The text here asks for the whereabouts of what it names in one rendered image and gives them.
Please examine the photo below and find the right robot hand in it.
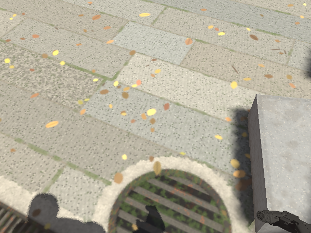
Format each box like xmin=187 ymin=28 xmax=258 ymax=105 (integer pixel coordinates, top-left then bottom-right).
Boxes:
xmin=257 ymin=210 xmax=311 ymax=233

